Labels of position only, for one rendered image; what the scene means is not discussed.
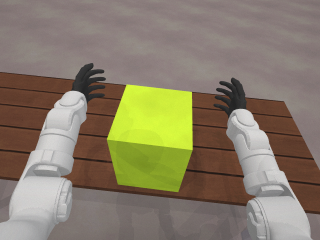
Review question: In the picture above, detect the right robot forearm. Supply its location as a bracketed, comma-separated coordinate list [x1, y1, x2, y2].
[226, 109, 311, 236]

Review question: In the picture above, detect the right robot hand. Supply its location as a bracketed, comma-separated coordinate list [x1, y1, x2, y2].
[213, 77, 247, 118]

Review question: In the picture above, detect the carton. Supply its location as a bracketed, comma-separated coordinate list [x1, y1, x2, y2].
[107, 84, 193, 192]

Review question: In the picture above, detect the left robot forearm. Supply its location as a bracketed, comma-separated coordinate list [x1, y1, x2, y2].
[9, 91, 87, 218]

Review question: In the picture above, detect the left robot hand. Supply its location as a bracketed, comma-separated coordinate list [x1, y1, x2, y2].
[71, 63, 106, 104]

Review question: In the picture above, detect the table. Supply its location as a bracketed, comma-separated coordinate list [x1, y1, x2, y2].
[0, 72, 320, 240]

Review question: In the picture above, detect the right robot upper arm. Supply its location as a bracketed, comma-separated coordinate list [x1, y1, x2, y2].
[246, 196, 313, 240]

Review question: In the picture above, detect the left robot upper arm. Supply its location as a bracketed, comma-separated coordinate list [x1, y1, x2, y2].
[0, 176, 73, 240]

